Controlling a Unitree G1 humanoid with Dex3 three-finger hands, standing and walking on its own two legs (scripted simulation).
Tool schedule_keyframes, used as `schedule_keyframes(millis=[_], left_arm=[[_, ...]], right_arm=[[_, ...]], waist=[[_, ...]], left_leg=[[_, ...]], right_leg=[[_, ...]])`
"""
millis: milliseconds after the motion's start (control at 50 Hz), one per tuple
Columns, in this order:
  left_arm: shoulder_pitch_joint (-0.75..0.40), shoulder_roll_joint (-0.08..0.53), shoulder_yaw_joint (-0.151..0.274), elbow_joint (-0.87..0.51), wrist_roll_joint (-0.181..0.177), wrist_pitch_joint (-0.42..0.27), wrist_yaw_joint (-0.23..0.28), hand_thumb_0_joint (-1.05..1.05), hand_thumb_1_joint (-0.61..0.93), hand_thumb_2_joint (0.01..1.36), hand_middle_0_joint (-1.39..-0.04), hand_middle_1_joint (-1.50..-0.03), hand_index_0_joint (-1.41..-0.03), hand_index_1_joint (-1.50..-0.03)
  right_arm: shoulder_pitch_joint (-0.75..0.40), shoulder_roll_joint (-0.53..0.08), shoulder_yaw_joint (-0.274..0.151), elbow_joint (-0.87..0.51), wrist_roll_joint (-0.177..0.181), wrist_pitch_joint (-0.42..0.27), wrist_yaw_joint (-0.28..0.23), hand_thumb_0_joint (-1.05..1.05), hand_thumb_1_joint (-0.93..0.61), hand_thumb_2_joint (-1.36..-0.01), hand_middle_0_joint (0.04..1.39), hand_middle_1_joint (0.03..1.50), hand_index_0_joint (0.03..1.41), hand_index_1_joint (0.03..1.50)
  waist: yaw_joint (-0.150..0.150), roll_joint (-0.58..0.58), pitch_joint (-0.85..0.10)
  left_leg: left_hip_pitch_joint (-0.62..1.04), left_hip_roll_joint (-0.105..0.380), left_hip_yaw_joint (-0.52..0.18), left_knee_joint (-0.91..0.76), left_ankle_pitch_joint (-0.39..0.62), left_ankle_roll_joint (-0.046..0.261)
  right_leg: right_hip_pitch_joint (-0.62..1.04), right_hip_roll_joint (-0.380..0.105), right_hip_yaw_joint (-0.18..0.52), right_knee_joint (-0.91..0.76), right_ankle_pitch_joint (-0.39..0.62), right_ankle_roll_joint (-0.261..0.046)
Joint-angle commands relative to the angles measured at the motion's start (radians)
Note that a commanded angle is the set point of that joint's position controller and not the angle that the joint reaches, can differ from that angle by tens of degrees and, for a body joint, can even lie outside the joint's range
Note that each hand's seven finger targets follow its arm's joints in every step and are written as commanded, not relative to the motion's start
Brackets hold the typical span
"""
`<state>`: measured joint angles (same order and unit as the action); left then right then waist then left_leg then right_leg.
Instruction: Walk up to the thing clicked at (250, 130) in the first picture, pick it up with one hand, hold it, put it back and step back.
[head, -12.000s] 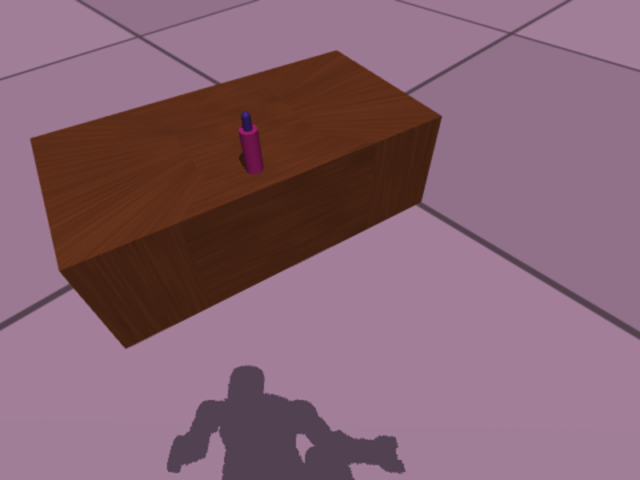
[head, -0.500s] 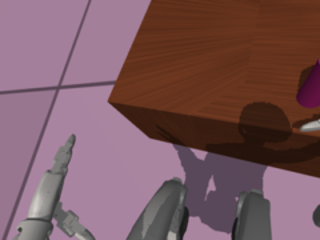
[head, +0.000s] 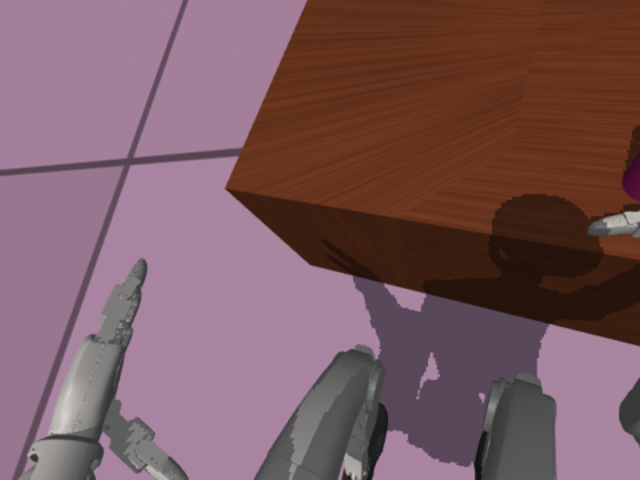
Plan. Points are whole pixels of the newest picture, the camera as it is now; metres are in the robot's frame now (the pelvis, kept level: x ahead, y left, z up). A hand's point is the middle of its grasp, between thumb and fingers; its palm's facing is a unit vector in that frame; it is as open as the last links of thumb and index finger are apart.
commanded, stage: close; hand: right
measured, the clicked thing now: out of the picture +0.53 -0.25 -0.01
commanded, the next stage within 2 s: settle in 0.70 s
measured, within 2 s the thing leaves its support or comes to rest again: leaves its support in 1.16 s
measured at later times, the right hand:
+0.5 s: hand out of the picture +0.51 -0.24 -0.04, palm faces +0.26 +0.97 +0.01, open 11.6 cm
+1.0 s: hand out of the picture +0.51 -0.24 -0.04, palm faces +0.25 +0.97 +0.01, open 8.3 cm
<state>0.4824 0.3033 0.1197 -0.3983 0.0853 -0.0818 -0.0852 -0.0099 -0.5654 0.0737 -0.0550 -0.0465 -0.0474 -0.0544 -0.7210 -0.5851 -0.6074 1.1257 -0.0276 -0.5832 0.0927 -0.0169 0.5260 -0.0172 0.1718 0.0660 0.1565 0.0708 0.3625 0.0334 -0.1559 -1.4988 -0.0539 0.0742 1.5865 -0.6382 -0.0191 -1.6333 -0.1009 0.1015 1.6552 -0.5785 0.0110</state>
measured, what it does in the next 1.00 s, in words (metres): stands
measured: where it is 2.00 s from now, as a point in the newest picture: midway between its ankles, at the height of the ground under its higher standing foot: outside the picture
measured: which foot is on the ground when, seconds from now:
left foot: down 0.00-1.00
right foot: down 0.00-1.00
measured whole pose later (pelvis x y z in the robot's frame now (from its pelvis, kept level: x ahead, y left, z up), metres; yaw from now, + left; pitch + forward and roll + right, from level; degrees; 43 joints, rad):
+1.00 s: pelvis +0.00 +0.00 +0.00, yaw +0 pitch +31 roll +8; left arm 0.48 0.31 0.13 -0.41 0.07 -0.05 -0.09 -0.01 -0.55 0.07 -0.06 -0.05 -0.06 -0.06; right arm -0.72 -0.60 -0.60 1.08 -0.04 -0.53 0.07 -0.03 0.21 -1.01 0.81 1.06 0.87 1.08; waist 0.37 0.04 -0.16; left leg -1.49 -0.06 0.07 1.57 -0.64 -0.02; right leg -1.62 -0.10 0.10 1.65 -0.58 0.01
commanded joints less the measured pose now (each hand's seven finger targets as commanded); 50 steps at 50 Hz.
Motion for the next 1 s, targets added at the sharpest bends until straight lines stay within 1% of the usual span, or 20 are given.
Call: schedule_keyframes(millis=[0,60,160,200,280,300,340,400,460,480,540,580,620,640,700,780,820,880,920,980], left_arm=[[0.042,0.207,0.162,-0.197,-0.005,-0.039,0.028,0.0,-0.566,0.065,-0.044,-0.05,-0.038,-0.057],[0.052,0.218,0.19,-0.181,-0.006,-0.032,0.028,0.0,-0.56,0.064,-0.043,-0.051,-0.038,-0.056],[0.052,0.197,0.17,-0.157,-0.011,-0.025,0.023,0.0,-0.564,0.067,-0.041,-0.048,-0.035,-0.054],[0.042,0.189,0.16,-0.153,-0.01,-0.021,0.023,0.0,-0.566,0.069,-0.041,-0.05,-0.035,-0.056],[0.048,0.214,0.194,-0.19,-0.014,-0.022,0.024,0.0,-0.56,0.067,-0.04,-0.051,-0.036,-0.056],[0.055,0.211,0.192,-0.184,-0.014,-0.02,0.024,0.0,-0.557,0.065,-0.04,-0.051,-0.036,-0.055],[0.069,0.19,0.171,-0.17,-0.016,-0.02,0.019,0.0,-0.554,0.063,-0.039,-0.05,-0.036,-0.053],[0.062,0.21,0.203,-0.138,-0.02,-0.019,0.021,0.0,-0.556,0.064,-0.039,-0.05,-0.036,-0.054],[0.054,0.18,0.167,-0.138,-0.017,-0.021,0.02,0.0,-0.556,0.062,-0.039,-0.049,-0.036,-0.053],[0.051,0.189,0.173,-0.132,-0.018,-0.02,0.024,0.0,-0.559,0.063,-0.042,-0.05,-0.038,-0.054],[0.014,0.222,0.188,-0.179,-0.018,-0.016,0.03,0.0,-0.562,0.064,-0.041,-0.047,-0.036,-0.053],[0.028,0.214,0.183,-0.2,-0.017,-0.01,0.03,0.0,-0.56,0.064,-0.041,-0.048,-0.035,-0.054],[0.059,0.207,0.183,-0.187,-0.018,-0.007,0.027,0.0,-0.556,0.06,-0.04,-0.047,-0.035,-0.052],[0.071,0.193,0.176,-0.158,-0.019,-0.006,0.024,0.0,-0.553,0.058,-0.04,-0.047,-0.035,-0.052],[0.06,0.194,0.174,-0.172,-0.019,-0.014,0.02,0.0,-0.554,0.057,-0.04,-0.045,-0.034,-0.05],[0.058,0.168,0.155,-0.13,-0.02,-0.017,0.016,0.0,-0.546,0.051,-0.04,-0.047,-0.037,-0.05],[0.027,0.195,0.173,-0.159,-0.022,-0.02,0.02,0.0,-0.584,0.076,-0.062,-0.056,-0.05,-0.069],[0.034,0.215,0.189,-0.217,-0.016,-0.021,0.024,0.0,-0.576,0.072,-0.059,-0.055,-0.047,-0.068],[0.07,0.191,0.171,-0.156,-0.02,-0.012,0.023,0.0,-0.575,0.072,-0.056,-0.053,-0.044,-0.067],[0.047,0.206,0.178,-0.177,-0.016,-0.014,0.026,0.0,-0.57,0.071,-0.054,-0.052,-0.042,-0.065]], right_arm=[[-0.37,-0.259,-0.025,-0.221,-0.002,-0.075,-0.017,0.0,0.526,-0.005,0.418,0.184,0.409,0.185],[-0.369,-0.2,0.015,-0.175,-0.004,-0.064,-0.016,0.0,0.477,-0.07,0.491,0.259,0.483,0.26],[-0.373,-0.247,0.001,-0.18,-0.017,-0.045,-0.016,0.0,0.443,-0.142,0.577,0.345,0.57,0.346],[-0.377,-0.181,0.032,-0.162,-0.014,-0.04,-0.011,0.0,0.426,-0.136,0.609,0.351,0.601,0.352],[-0.349,-0.216,0.02,-0.186,-0.018,-0.033,-0.018,0.0,0.378,-0.237,0.73,0.473,0.726,0.475],[-0.328,-0.197,0.027,-0.198,-0.017,-0.031,-0.015,0.0,0.349,-0.284,0.779,0.526,0.777,0.528],[-0.325,-0.201,0.017,-0.244,-0.004,-0.032,-0.015,0.0,0.308,-0.342,0.864,0.602,0.862,0.603],[-0.312,-0.2,0.019,-0.27,0.001,-0.023,-0.012,0.0,0.216,-0.414,0.952,0.683,0.948,0.685],[-0.36,-0.174,0.037,-0.25,0.003,-0.024,-0.017,0.0,0.106,-0.5,1.041,0.772,1.034,0.774],[-0.387,-0.175,0.039,-0.252,0.004,-0.027,-0.018,0.0,0.091,-0.507,1.046,0.775,1.04,0.777],[-0.391,-0.247,0.008,-0.223,-0.013,-0.032,-0.039,0.0,0.02,-0.587,1.101,0.85,1.097,0.851],[-0.369,-0.221,0.022,-0.179,-0.021,-0.03,-0.041,0.0,-0.066,-0.672,1.157,0.926,1.153,0.927],[-0.335,-0.248,-0.004,-0.16,-0.018,-0.029,-0.043,0.0,-0.157,-0.751,1.199,0.992,1.194,0.993],[-0.326,-0.21,0.017,-0.129,-0.016,-0.026,-0.034,0.0,-0.19,-0.795,1.23,1.034,1.225,1.035],[-0.319,-0.233,0.0,-0.16,-0.01,-0.028,-0.025,0.0,-0.239,-0.918,1.254,1.13,1.255,1.131],[-0.296,-0.176,0.03,-0.175,-0.004,-0.029,-0.009,0.0,-0.323,-1.003,1.293,1.199,1.296,1.2],[-0.299,-0.234,-0.004,-0.207,-0.005,-0.03,-0.02,0.0,-0.348,-1.163,1.258,1.318,1.285,1.319],[-0.322,-0.21,0.014,-0.249,-0.009,-0.031,-0.018,0.0,-0.413,-1.307,1.299,1.404,1.328,1.405],[-0.315,-0.21,0.015,-0.233,-0.006,-0.026,-0.019,0.0,-0.42,-1.303,1.315,1.41,1.341,1.411],[-0.37,-0.246,-0.005,-0.318,-0.001,-0.023,-0.029,0.0,-0.363,-1.338,1.346,1.46,1.378,1.461]], waist=[[-0.017,-0.368,-0.561],[0.012,-0.37,-0.539],[-0.011,-0.385,-0.554],[0.007,-0.379,-0.521],[-0.007,-0.384,-0.559],[-0.004,-0.391,-0.555],[-0.034,-0.423,-0.583],[-0.025,-0.42,-0.577],[-0.008,-0.409,-0.539],[0.009,-0.394,-0.532],[-0.001,-0.359,-0.537],[0.019,-0.346,-0.512],[-0.002,-0.35,-0.518],[0.01,-0.36,-0.499],[-0.011,-0.382,-0.53],[-0.022,-0.407,-0.494],[-0.041,-0.392,-0.517],[-0.016,-0.417,-0.577],[-0.03,-0.421,-0.536],[-0.037,-0.437,-0.619]], left_leg=[[0.152,-0.03,0.006,-0.175,0.259,0.045],[0.142,-0.032,0.005,-0.189,0.263,0.043],[0.141,-0.031,0.003,-0.175,0.288,0.042],[0.106,-0.03,0.017,-0.16,0.271,0.047],[0.145,-0.031,0.004,-0.182,0.283,0.041],[0.15,-0.03,0.009,-0.177,0.293,0.043],[0.157,-0.03,0.01,-0.178,0.303,0.045],[0.144,-0.03,0.013,-0.175,0.315,0.044],[0.119,-0.029,0.014,-0.172,0.306,0.043],[0.11,-0.027,0.016,-0.173,0.303,0.042],[0.153,-0.028,0.008,-0.194,0.281,0.04],[0.165,-0.029,0.006,-0.206,0.274,0.039],[0.182,-0.031,-0.002,-0.217,0.286,0.037],[0.164,-0.031,-0.001,-0.208,0.29,0.039],[0.156,-0.033,0.005,-0.191,0.296,0.044],[0.111,-0.029,0.017,-0.167,0.262,0.05],[0.126,-0.031,0.016,-0.173,0.25,0.049],[0.149,-0.03,0.018,-0.185,0.282,0.048],[0.148,-0.03,0.02,-0.194,0.278,0.048],[0.184,-0.029,0.014,-0.203,0.309,0.046]], right_leg=[[0.599,0.026,0.009,-0.203,0.23,-0.015],[0.597,0.025,0.008,-0.197,0.226,-0.022],[0.589,0.024,0.006,-0.181,0.265,-0.021],[0.59,0.022,0.015,-0.191,0.261,-0.014],[0.602,0.023,0.003,-0.185,0.252,-0.022],[0.616,0.023,0.003,-0.19,0.27,-0.017],[0.646,0.023,0.003,-0.197,0.302,-0.015],[0.663,0.02,0.003,-0.193,0.329,-0.014],[0.646,0.017,0.007,-0.188,0.322,-0.015],[0.642,0.019,0.01,-0.183,0.31,-0.015],[0.605,0.023,0.011,-0.202,0.25,-0.022],[0.591,0.025,0.007,-0.21,0.226,-0.023],[0.59,0.027,0.0,-0.207,0.238,-0.028],[0.581,0.029,-0.003,-0.2,0.246,-0.026],[0.609,0.025,0.002,-0.2,0.281,-0.022],[0.619,0.021,0.008,-0.212,0.269,-0.009],[0.613,0.021,0.01,-0.221,0.245,-0.012],[0.689,0.017,0.02,-0.233,0.296,-0.007],[0.669,0.021,0.017,-0.241,0.294,-0.008],[0.717,0.024,0.008,-0.232,0.326,-0.01]])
